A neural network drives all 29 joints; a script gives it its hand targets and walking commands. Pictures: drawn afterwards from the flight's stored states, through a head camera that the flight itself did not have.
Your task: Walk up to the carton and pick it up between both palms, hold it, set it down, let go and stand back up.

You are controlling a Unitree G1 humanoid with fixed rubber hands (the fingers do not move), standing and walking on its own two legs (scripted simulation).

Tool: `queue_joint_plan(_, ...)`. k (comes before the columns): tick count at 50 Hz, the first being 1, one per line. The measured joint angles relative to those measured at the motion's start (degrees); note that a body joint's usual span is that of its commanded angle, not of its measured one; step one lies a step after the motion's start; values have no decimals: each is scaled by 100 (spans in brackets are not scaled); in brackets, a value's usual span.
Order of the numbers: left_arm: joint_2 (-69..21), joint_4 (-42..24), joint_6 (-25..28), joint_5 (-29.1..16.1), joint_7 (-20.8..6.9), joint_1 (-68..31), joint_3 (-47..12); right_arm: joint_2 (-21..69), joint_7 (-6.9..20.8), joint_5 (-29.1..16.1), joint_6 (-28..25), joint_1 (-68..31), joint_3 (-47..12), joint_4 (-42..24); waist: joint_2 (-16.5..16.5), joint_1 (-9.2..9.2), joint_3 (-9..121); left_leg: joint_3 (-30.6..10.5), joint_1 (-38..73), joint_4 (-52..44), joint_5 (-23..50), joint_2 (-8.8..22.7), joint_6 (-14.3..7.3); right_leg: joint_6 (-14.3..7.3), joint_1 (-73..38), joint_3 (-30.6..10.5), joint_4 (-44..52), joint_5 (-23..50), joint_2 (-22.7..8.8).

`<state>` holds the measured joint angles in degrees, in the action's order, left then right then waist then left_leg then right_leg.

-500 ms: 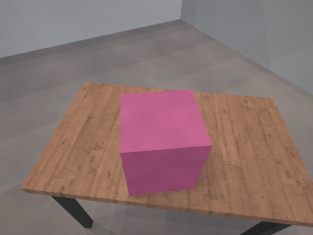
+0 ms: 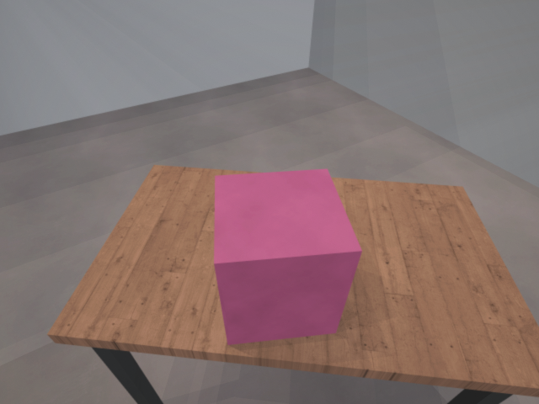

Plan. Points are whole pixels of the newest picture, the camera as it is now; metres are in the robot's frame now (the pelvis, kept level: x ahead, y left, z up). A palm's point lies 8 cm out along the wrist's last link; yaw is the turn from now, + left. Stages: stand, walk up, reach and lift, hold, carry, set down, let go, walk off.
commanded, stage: stand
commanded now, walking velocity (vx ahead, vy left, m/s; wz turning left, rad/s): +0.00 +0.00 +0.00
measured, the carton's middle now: (277, 257) +0.40 +0.03 -0.01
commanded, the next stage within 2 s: none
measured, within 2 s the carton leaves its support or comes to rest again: neither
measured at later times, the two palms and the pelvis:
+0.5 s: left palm out of the picture -0.02 +0.27 -0.13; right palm out of the picture +0.06 -0.24 -0.13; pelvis -0.01 +0.01 +0.00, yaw +0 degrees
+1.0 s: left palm out of the picture -0.03 +0.28 -0.14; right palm out of the picture +0.04 -0.24 -0.13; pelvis -0.02 +0.01 +0.00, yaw +0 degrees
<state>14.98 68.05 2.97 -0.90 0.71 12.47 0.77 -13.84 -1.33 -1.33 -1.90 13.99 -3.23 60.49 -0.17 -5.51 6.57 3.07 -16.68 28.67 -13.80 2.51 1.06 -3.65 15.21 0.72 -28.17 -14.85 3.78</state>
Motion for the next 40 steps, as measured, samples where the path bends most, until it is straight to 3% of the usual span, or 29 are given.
queue_joint_plan(40,10,383,16,0,0,0,0,-8,-17,0,42,-15,0,193,75,0,-1,0,61,0,133,1,-59,12,-113,0,112,193,0)
